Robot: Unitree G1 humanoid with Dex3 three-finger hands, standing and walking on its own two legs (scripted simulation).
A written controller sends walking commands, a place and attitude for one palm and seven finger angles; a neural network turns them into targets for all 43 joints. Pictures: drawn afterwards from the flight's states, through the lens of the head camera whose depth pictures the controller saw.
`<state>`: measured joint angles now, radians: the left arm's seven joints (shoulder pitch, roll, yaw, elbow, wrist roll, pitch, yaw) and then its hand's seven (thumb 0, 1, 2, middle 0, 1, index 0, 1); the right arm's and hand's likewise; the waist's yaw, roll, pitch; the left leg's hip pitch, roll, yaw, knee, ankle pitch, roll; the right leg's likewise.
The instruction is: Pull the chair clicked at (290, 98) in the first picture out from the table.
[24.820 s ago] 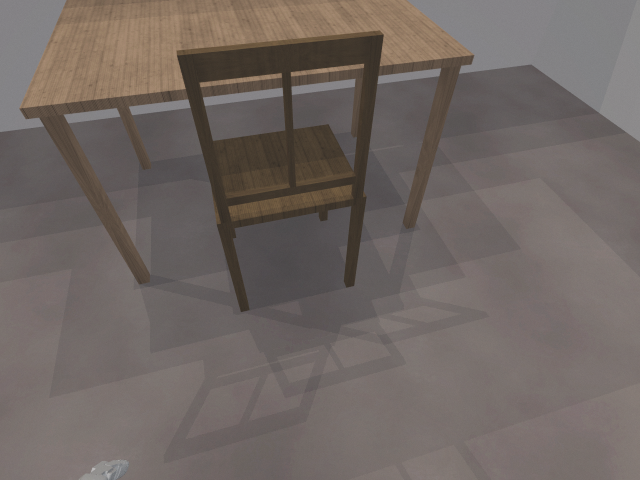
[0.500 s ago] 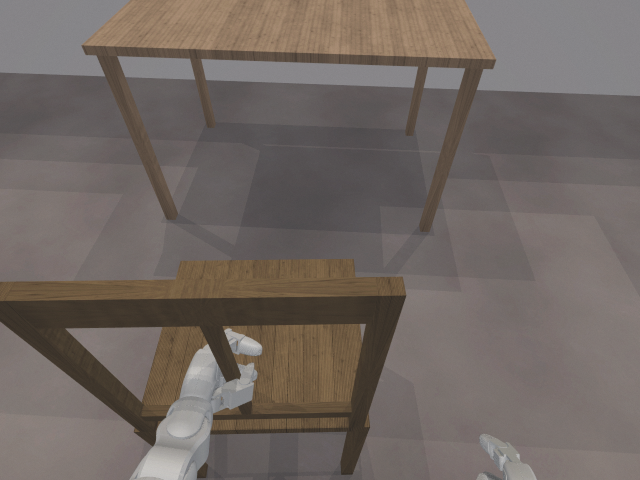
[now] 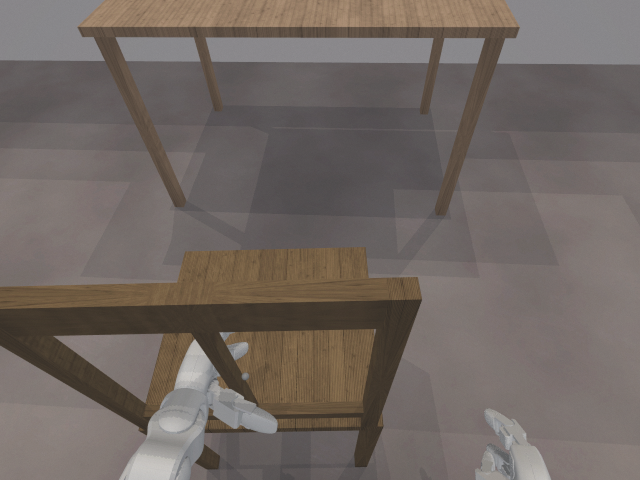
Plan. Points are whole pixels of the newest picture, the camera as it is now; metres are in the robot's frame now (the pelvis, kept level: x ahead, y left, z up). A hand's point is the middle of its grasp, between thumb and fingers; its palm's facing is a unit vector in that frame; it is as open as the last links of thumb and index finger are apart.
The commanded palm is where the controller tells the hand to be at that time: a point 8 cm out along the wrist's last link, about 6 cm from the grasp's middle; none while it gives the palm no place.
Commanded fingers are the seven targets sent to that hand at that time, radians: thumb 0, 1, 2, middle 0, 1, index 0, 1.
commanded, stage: open the thumb and straighten the fingers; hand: left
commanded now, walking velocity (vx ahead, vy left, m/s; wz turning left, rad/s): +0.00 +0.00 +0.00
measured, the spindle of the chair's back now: (232, 376) +0.26 +0.13 -0.03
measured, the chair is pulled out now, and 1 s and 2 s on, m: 0.72 0.72 0.72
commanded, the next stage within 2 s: draw the fingers out of the gap in 0.14 s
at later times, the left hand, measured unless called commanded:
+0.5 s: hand (227, 417) +0.21 +0.13 -0.04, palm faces -0.05 -0.99 -0.14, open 17.5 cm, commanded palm +0.20 +0.18 -0.02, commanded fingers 0.00 -0.55 0.20 0.00 0.00 0.00 0.00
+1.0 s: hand out of the picture +0.14 +0.13 -0.04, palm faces -0.04 -0.99 -0.14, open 17.5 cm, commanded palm +0.12 +0.17 -0.02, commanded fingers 0.00 -0.55 0.20 0.00 0.00 0.00 0.00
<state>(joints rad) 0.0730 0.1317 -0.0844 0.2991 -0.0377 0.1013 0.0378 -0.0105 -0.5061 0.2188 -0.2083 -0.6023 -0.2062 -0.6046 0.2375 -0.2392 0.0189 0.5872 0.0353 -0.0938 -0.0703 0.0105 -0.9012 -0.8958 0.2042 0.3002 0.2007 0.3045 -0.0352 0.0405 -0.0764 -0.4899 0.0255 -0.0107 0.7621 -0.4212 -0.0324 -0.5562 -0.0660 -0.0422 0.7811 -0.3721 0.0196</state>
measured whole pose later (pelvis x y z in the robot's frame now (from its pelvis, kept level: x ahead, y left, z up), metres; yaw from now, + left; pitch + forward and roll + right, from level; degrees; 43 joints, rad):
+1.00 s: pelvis +0.00 +0.01 -0.03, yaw +2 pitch +11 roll -1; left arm 0.65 0.18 -0.18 -0.28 0.01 0.19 0.05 -0.02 -0.54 0.20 -0.01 0.00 0.00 0.00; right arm 0.25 -0.22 0.03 0.44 0.03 -0.12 -0.11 0.01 -0.90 -0.90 0.21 0.30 0.20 0.30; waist -0.02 0.04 -0.14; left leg -0.65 0.02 -0.05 0.99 -0.53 -0.02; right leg -0.68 -0.08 -0.07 0.96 -0.46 0.03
